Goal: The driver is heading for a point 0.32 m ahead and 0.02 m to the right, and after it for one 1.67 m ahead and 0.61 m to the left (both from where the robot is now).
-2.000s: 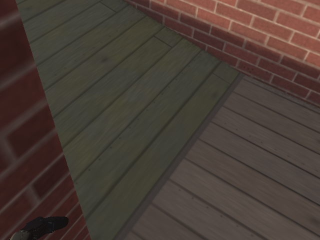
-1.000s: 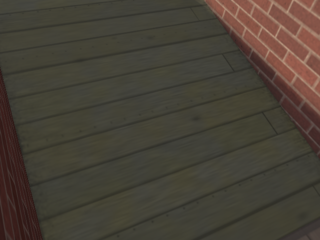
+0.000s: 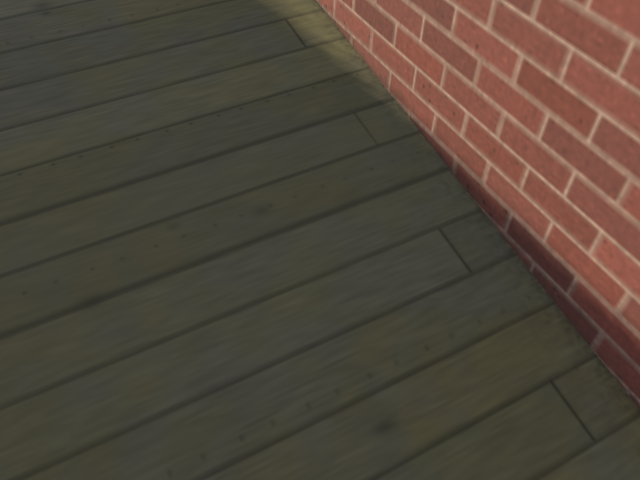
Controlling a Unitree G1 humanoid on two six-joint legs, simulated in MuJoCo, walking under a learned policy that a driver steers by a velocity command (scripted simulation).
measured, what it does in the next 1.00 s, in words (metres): climbs, turning left: right foot, then left foot 0.03 m higher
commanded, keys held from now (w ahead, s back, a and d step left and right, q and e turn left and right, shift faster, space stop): w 0.14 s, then q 0.86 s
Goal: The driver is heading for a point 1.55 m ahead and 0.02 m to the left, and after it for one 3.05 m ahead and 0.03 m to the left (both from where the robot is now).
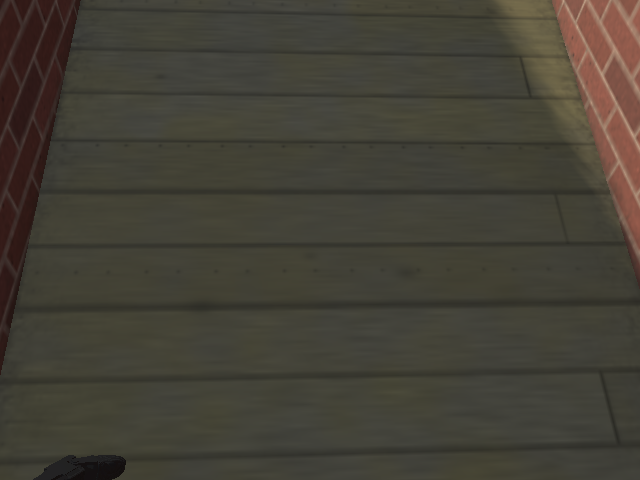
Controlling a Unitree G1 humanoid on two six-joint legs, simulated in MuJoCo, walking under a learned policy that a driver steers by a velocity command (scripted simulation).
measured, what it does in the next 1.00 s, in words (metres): steps on the spot: right foot, then left foot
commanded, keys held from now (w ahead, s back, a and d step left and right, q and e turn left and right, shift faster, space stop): q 0.26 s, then no key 0.36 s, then e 0.16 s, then w+e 0.22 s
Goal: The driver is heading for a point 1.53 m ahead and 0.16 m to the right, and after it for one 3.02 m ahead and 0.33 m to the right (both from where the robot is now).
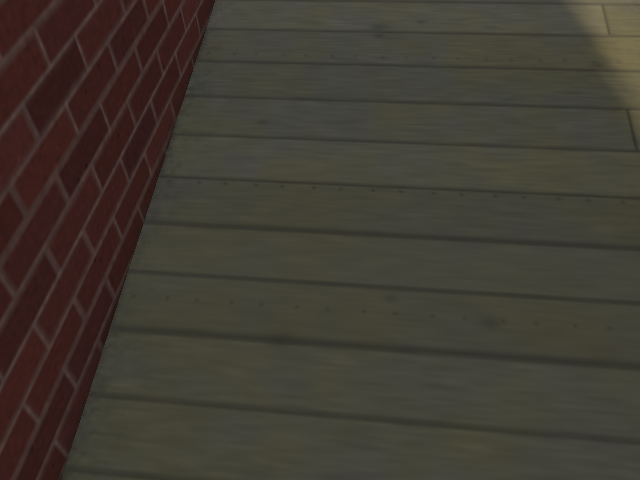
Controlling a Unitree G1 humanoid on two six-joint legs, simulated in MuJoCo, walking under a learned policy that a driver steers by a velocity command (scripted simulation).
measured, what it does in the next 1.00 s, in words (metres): climbs: left foot 0.06 m higher, then right foot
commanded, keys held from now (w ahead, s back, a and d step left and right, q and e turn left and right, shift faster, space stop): w+e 0.42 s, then w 0.22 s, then w+q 0.36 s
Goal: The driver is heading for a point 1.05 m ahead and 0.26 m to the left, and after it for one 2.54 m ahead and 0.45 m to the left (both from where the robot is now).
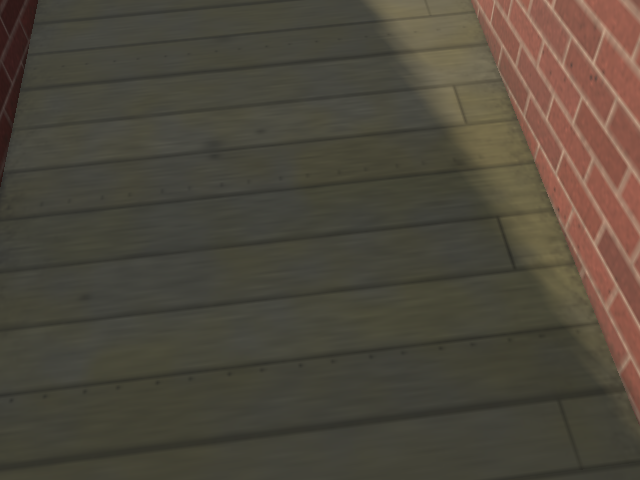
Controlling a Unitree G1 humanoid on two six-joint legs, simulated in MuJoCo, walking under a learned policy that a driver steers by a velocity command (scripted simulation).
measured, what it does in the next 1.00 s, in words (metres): climbs, turning left: left foot 0.05 m higher, then right foot 0.06 m higher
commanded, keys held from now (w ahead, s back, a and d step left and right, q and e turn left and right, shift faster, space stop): w+q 0.66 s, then w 0.14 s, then w+e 0.20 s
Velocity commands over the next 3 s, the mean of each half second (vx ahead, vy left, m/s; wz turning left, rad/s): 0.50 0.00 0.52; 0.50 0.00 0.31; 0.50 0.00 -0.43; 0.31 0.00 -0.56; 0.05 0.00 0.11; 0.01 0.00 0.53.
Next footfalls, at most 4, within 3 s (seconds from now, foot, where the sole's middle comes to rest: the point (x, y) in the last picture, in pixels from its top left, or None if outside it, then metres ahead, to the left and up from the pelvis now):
0.36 left None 0.33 0.17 -0.71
0.84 right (291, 370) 0.69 0.13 -0.66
1.26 left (155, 341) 0.76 0.43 -0.64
1.74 right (278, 221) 1.07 0.17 -0.59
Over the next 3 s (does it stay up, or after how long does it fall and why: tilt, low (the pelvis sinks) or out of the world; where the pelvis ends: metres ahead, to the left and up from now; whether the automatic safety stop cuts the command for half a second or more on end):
stays up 1.03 0.25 0.18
